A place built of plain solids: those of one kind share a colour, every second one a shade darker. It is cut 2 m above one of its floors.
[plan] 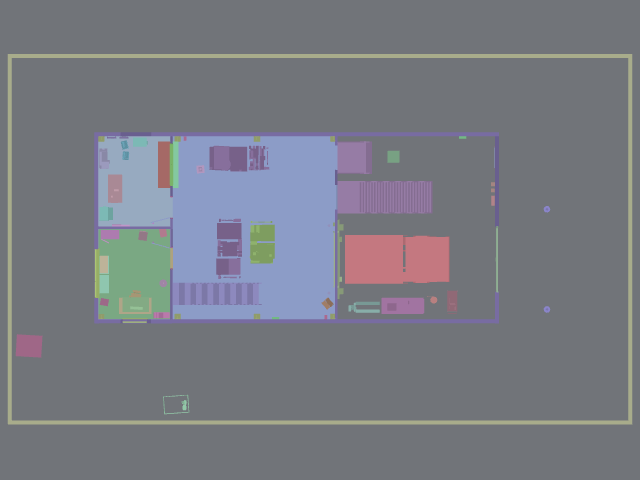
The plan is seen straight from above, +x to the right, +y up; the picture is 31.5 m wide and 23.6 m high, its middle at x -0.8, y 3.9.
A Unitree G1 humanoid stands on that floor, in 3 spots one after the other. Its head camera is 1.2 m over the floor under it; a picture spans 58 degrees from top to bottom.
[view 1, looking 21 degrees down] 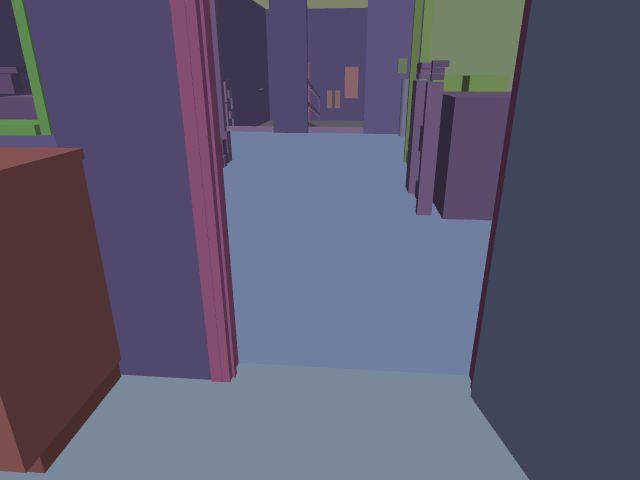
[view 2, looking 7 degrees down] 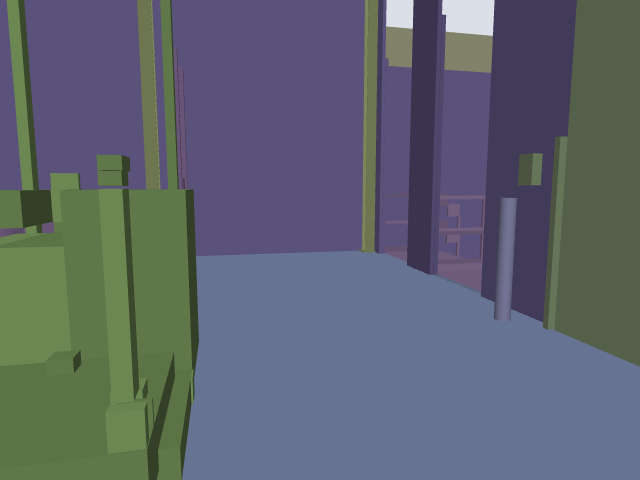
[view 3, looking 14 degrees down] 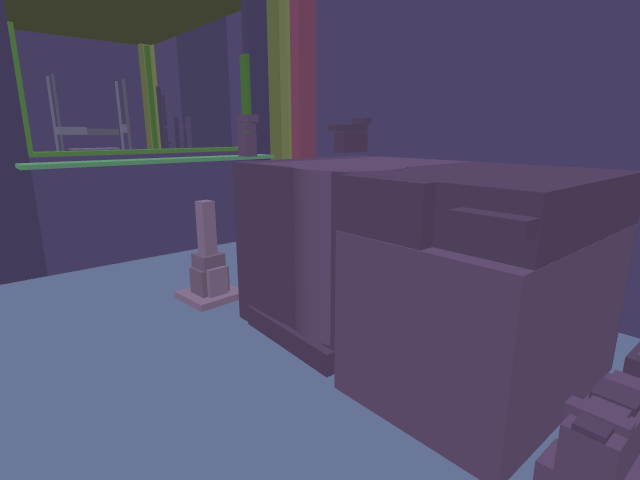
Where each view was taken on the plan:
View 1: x -9.60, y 5.50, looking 5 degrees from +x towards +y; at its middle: raised_floor_stock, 3.35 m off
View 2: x -2.84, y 1.25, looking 77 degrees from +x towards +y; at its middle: wall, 8.01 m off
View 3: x -3.85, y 6.00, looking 139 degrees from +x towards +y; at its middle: rack_low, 2.09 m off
